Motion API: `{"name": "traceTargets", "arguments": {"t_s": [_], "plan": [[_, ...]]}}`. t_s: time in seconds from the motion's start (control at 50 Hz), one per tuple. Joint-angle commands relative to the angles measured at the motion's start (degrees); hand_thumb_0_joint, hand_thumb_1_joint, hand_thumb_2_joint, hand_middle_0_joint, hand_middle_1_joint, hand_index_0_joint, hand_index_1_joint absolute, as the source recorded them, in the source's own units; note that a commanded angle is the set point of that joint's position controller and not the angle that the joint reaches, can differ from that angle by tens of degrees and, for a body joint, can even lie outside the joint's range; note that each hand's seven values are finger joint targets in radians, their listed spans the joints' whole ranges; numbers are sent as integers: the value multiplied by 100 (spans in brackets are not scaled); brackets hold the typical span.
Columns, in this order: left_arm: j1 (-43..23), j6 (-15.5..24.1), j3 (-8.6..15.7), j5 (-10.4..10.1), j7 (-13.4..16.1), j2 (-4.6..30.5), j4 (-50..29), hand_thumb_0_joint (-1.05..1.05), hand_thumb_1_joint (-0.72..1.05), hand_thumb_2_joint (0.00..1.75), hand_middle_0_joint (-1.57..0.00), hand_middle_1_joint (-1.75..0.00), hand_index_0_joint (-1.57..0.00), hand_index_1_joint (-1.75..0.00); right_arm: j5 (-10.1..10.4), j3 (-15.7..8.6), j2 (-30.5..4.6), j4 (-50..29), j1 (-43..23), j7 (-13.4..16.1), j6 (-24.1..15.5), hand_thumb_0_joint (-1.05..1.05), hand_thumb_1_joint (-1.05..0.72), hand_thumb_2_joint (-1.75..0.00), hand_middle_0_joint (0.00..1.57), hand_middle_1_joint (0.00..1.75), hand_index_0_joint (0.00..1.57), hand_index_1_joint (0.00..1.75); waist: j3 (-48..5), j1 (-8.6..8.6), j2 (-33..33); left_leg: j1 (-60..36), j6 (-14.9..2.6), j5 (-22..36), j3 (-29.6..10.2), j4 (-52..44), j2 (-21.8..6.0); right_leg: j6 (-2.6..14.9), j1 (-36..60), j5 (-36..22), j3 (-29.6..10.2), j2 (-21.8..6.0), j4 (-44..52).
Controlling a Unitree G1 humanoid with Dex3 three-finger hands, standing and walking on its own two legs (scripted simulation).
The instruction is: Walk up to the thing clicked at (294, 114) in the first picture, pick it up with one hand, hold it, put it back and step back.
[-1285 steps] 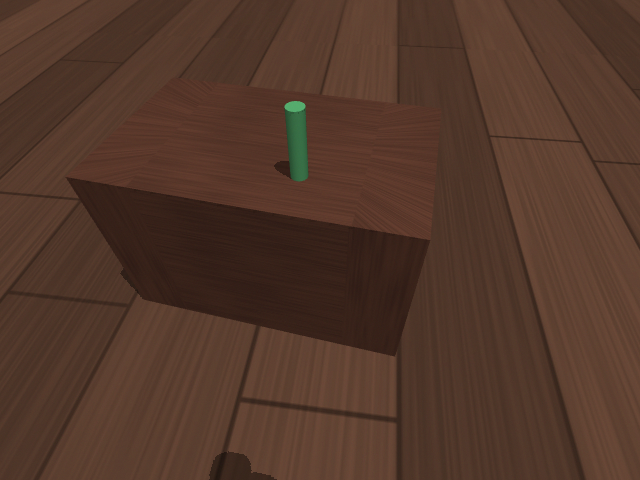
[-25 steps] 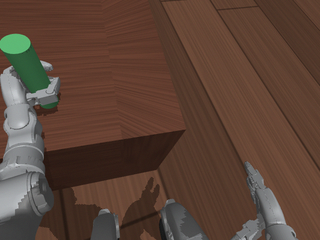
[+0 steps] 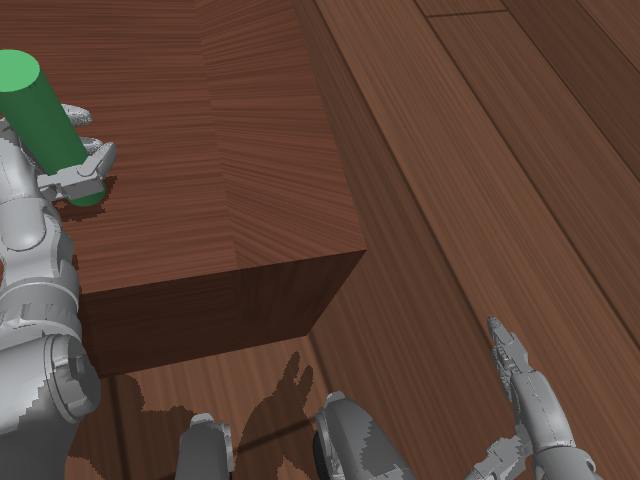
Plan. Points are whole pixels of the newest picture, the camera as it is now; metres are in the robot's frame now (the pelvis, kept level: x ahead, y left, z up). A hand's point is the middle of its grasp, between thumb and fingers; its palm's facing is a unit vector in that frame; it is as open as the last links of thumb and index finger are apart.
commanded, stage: open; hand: left
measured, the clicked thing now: (55, 143) +0.53 +0.22 +0.05
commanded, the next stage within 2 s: withdraw in 0.22 s
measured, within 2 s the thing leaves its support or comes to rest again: neither
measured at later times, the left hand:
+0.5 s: hand (65, 150) +0.53 +0.21 +0.03, palm faces +0.23 -0.97 +0.00, open 16.5 cm
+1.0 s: hand out of the picture +0.48 +0.31 +0.13, palm faces +0.31 -0.92 -0.23, open 17.6 cm
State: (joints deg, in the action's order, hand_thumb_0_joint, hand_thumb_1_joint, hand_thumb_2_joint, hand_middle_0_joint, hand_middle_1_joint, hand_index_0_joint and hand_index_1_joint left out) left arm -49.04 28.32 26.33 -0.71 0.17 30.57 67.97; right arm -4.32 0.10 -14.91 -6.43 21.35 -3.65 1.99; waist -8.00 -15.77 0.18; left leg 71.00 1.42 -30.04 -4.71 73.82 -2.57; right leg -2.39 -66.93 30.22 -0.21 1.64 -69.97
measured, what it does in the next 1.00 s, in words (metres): rises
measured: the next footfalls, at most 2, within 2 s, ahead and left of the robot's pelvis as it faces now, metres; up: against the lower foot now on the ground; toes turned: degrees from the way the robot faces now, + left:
none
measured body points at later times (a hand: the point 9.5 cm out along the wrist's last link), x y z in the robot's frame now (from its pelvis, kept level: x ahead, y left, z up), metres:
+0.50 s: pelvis +0.00 +0.00 +0.00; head +0.15 +0.05 +0.42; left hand +0.51 +0.27 +0.03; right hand +0.16 -0.26 +0.02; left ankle +0.03 +0.13 -0.62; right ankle +0.02 -0.15 -0.62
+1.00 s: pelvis +0.03 +0.01 +0.06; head +0.11 +0.03 +0.50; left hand +0.46 +0.36 +0.14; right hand +0.18 -0.24 +0.03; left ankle +0.03 +0.13 -0.62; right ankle +0.02 -0.15 -0.62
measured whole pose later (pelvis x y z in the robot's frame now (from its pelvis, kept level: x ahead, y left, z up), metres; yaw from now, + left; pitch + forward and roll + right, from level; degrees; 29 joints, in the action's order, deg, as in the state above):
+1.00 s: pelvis +0.03 +0.01 +0.06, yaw +0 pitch +18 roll -3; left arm -40.5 6.1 24.1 1.6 -3.9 35.3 59.5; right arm 1.6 -0.3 -15.2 2.5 22.5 -1.7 7.7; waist -8.5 -6.9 1.0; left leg 49.0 0.3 -26.7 -1.8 57.9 -2.3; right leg -3.2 -45.5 26.0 -2.4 0.6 -53.7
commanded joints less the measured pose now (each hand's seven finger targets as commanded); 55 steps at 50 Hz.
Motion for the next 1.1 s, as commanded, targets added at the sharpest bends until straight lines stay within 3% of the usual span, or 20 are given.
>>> {"name": "traceTargets", "arguments": {"t_s": [0.0,0.16,0.22,0.28,0.36,0.48,0.58,0.64,0.68,0.72,0.76,0.8,0.82,0.86,0.88,0.9,0.94,0.96,1.0,1.08], "plan": [[-2435,388,-73,29,-55,1179,-1092,0,-13,42,-72,-60,-73,-58,-12,-637,-873,-1030,319,98,-292,0,52,-5,5,5,5,5,-3331,-116,1364,-2742,-194,2208,161,-744,56,325,1277,-2094,243,95,713],[-2500,355,-22,40,-8,1192,-947,0,-31,20,-41,-30,-42,-29,-8,-624,-849,-1059,143,100,-320,0,54,-5,5,5,5,5,-3054,-137,1275,-2528,-180,1633,149,-838,46,341,1063,-1602,265,114,748],[-2629,363,20,75,-5,1398,-1244,0,-38,12,-30,-19,-31,-19,-22,-621,-884,-1040,279,116,-329,0,54,-5,5,5,5,5,-3316,-145,1368,-2561,-210,1817,178,-772,55,325,1192,-1814,226,109,739],[-2514,321,-76,48,-23,1165,-964,0,-47,3,-20,-9,-20,-8,-13,-623,-873,-1117,173,121,-334,0,53,-5,5,5,5,5,-3134,-154,1320,-2536,-170,1740,149,-828,43,345,1099,-1682,263,123,737],[-2491,340,107,24,-30,1442,-1154,0,-48,3,-7,-3,-8,-3,-11,-862,-1072,-1063,316,154,-315,0,54,-5,5,5,5,5,-3350,-126,1389,-2719,-162,1980,143,-796,33,349,1140,-1858,271,133,701],[-2718,239,447,-23,-109,2175,-2003,0,-53,4,-5,-4,-6,-4,35,-776,-989,-1165,309,179,-204,0,52,-5,5,5,5,5,-3890,206,1732,-3169,-135,2336,223,-933,69,329,1804,-2131,206,94,813],[-2570,-195,591,-46,-236,2548,-2403,0,-54,2,-6,-3,-6,-2,113,-785,-981,-750,399,260,-63,0,51,-6,5,5,5,5,-3621,429,1850,-3450,-111,2572,279,-1163,73,315,2099,-2336,148,86,1054],[-2096,-611,225,-33,-476,2066,-1792,0,-59,0,-6,-1,-7,-1,155,-648,-866,-661,161,267,-2,0,51,-6,5,5,5,5,-3138,444,1658,-3589,-73,2808,234,-1383,20,353,2002,-2337,211,107,1209],[-1688,-848,154,-171,-663,1812,-1556,0,-58,0,-6,-1,-7,0,197,-475,-786,-518,184,267,0,0,53,-5,5,5,5,5,-2876,498,1321,-3446,-114,2817,262,-1484,18,331,2221,-2471,219,116,1361],[-1515,-1020,187,-328,-831,1804,-1606,0,-61,0,-5,-1,-7,0,265,-565,-853,-389,224,291,-22,0,54,-5,5,5,5,5,-2672,570,1064,-3302,-158,2563,313,-1619,33,300,2451,-2453,208,110,1522],[-1378,-1154,-72,-468,-989,1335,-1497,0,-61,0,-5,-1,-7,0,307,-344,-650,-154,265,267,-61,0,55,-5,5,5,5,5,-2387,575,891,-3350,-177,2466,327,-1734,18,286,2393,-2381,237,121,1646],[-1376,-1213,-74,-552,-1074,1331,-1822,0,-59,5,-6,-4,-6,-5,351,-627,-877,-31,270,308,-118,0,58,-5,5,5,5,5,-2330,579,742,-3511,-184,2495,345,-1830,-4,283,2376,-2420,255,132,1749],[-502,-1570,-174,125,-732,1923,-1188,0,-61,5,-7,-6,-7,-6,410,-970,-1223,-123,613,317,28,0,56,-5,5,5,5,5,-2361,673,691,-3875,-112,2679,383,-2090,33,299,2525,-2484,311,121,1894],[-1702,-1726,-309,9,-538,1874,-2416,0,-61,4,-6,-6,-7,-6,499,-688,-968,-51,445,265,154,0,56,-6,5,5,5,5,-2535,673,970,-4175,-54,2799,382,-2226,32,309,2588,-2523,287,125,1980],[-1902,-1764,-144,57,-460,2219,-2504,0,-61,6,-6,-8,-6,-8,546,-729,-977,-151,333,273,188,0,57,-5,5,5,5,5,-2633,771,912,-4262,-75,2851,362,-2255,39,279,2748,-2586,279,116,2022],[-1679,-1842,-17,138,-358,2527,-2220,0,-61,6,-6,-7,-6,-7,578,-886,-1115,-230,274,300,237,0,56,-6,5,5,5,5,-2553,772,636,-4241,-114,2819,397,-2284,58,242,2963,-2667,253,106,2083],[-1589,-1892,152,257,-153,2881,-2194,0,-60,6,-6,-7,-7,-7,614,-712,-997,-210,228,276,312,0,56,-6,5,5,5,5,-2544,929,560,-4216,-135,2930,421,-2387,95,242,3332,-2810,219,74,2153],[-1550,-1909,247,298,-84,3053,-2183,0,-59,6,-6,-8,-6,-8,607,-781,-1052,-185,279,298,362,0,56,-6,5,5,5,5,-2493,880,569,-4261,-150,2955,448,-2419,99,239,3358,-2847,184,50,2202],[-1385,-1967,309,358,39,3126,-1877,0,-45,8,-6,-5,-5,-6,622,-817,-1078,-164,284,302,443,0,44,-9,5,5,5,5,-2291,914,495,-4251,-177,2917,465,-2489,125,238,3412,-2814,134,10,2302],[-1111,-2058,161,403,124,2911,-1581,0,-43,6,-6,-4,-5,-4,629,-642,-852,179,364,226,429,0,45,-8,5,5,5,5,-1987,1010,920,-4364,-152,2653,529,-2644,158,261,3329,-2493,89,-40,2518]]}}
